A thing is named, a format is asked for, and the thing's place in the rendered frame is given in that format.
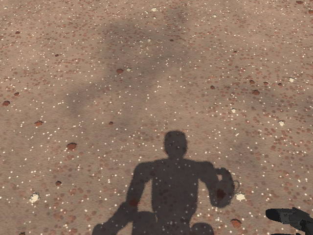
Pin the right robot hand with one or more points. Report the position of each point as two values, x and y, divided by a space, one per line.
296 218

